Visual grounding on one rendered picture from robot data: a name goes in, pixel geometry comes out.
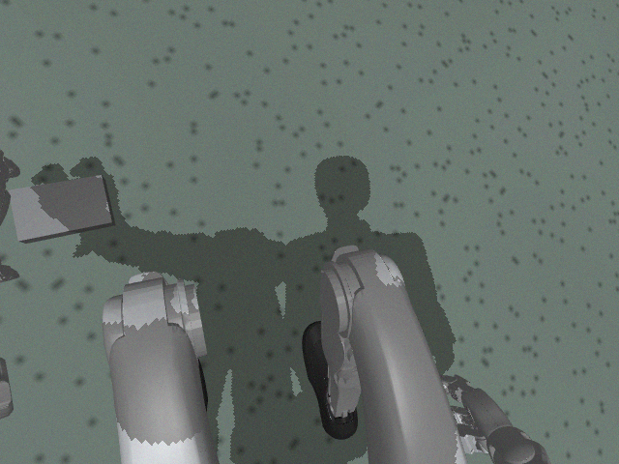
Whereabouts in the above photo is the right robot foot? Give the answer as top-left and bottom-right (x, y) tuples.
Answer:
(302, 321), (358, 440)

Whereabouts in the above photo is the right robot arm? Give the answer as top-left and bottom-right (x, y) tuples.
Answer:
(486, 426), (551, 464)

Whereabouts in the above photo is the right robot hand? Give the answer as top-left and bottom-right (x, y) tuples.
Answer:
(440, 375), (513, 454)

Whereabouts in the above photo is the small box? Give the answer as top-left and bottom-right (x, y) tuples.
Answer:
(9, 175), (116, 244)

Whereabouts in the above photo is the left robot hand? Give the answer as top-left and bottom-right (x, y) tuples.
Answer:
(0, 150), (20, 282)

